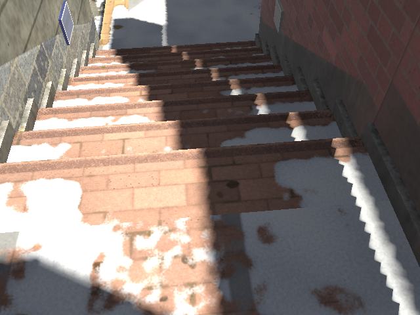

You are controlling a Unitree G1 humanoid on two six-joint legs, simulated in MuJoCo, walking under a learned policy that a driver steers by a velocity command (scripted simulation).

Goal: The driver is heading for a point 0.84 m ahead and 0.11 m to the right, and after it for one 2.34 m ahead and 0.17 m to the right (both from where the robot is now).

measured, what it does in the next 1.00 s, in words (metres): walks ahead, turning right: left foot, then right foot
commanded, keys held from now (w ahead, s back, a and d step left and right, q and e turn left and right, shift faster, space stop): w+e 0.52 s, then w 0.24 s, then w+q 0.24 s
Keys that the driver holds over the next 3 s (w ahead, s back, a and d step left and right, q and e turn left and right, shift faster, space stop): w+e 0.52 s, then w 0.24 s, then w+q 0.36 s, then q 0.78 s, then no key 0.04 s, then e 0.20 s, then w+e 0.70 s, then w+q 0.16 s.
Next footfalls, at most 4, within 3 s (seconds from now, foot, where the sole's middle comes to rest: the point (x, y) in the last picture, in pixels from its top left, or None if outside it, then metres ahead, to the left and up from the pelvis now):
0.38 left None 0.43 0.10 -0.79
0.88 right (270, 282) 0.56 -0.24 -0.79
1.36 left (211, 191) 0.95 -0.09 -0.79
1.92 right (268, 196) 0.90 -0.31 -0.79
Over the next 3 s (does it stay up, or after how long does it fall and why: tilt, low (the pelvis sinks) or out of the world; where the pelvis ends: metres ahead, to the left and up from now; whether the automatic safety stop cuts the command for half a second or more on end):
stays up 1.05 -0.24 -0.03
